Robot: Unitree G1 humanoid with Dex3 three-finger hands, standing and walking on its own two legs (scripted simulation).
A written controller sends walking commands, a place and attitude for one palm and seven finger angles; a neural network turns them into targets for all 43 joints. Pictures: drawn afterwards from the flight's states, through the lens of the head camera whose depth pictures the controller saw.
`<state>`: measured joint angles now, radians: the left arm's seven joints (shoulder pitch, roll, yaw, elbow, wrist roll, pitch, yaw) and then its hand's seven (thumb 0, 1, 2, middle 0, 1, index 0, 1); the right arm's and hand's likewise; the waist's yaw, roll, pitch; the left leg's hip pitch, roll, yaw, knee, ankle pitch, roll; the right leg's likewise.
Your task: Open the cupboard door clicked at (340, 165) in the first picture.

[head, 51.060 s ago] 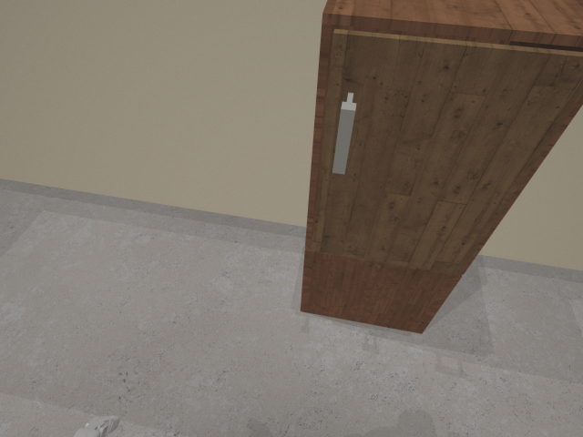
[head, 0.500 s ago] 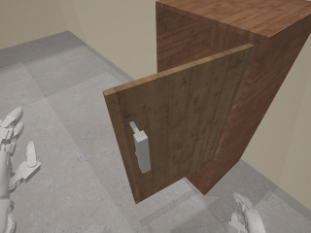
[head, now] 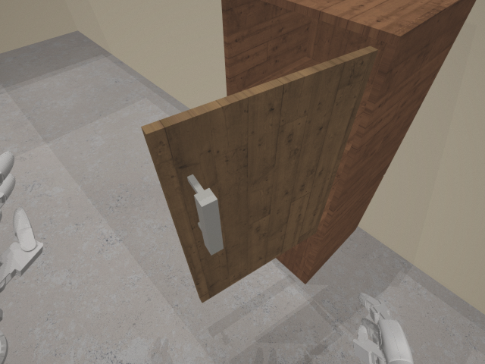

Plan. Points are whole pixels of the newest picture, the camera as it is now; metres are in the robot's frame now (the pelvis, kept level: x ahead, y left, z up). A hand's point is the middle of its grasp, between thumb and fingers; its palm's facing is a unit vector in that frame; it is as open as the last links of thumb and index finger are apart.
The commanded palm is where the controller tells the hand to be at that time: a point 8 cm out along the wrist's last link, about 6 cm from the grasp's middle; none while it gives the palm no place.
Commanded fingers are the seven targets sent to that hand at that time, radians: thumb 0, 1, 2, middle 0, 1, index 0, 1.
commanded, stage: step back with the hand held close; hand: left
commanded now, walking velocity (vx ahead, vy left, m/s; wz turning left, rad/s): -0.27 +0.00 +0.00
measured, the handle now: (204, 215) +0.33 +0.10 +0.08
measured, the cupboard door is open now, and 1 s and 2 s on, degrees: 78 78 78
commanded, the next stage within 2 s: stop stepping back and stand still in 0.94 s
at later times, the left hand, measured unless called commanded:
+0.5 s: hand (3, 315) +0.13 +0.27 +0.15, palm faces +0.52 -0.72 -0.46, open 7.4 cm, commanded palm +0.06 +0.30 +0.17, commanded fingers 0.00 0.90 0.90 -0.20 -0.30 -0.20 -0.30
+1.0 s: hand out of the picture +0.03 +0.21 +0.15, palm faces +0.37 -0.80 -0.47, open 7.4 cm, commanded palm -0.05 +0.26 +0.17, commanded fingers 0.00 0.90 0.90 -0.20 -0.30 -0.20 -0.30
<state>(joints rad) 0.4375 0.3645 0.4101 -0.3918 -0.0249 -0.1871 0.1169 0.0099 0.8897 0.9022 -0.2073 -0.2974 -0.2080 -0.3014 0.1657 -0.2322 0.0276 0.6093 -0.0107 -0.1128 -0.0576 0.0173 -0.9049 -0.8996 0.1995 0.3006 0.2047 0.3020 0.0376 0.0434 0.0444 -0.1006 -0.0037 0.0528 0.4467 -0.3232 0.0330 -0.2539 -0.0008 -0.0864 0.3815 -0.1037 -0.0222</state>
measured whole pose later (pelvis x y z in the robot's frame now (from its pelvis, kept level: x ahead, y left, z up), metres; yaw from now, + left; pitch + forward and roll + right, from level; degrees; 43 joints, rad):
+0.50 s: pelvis -0.06 +0.00 -0.02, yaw +2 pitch +0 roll +0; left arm 0.50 0.33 0.44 -0.48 0.01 -0.21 0.17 0.01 0.89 0.90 -0.21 -0.30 -0.21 -0.30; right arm 0.23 -0.21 -0.01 0.58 -0.03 -0.08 -0.08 0.02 -0.90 -0.90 0.20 0.30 0.21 0.30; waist 0.00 0.01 0.02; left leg -0.35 -0.04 0.03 0.67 -0.32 0.04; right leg -0.40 0.01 0.01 0.65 -0.26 0.00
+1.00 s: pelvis -0.20 -0.03 -0.01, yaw -2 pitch +3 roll +0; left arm 0.48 0.40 0.40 -0.52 -0.03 -0.18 0.14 0.01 0.89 0.90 -0.20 -0.30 -0.21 -0.30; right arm 0.11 -0.18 0.02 0.60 0.00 -0.14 -0.05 0.02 -0.90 -0.90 0.20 0.30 0.21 0.30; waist 0.03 -0.02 0.05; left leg -0.50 0.06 0.04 0.60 -0.23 -0.02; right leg -0.24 0.01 -0.02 0.52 -0.35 -0.01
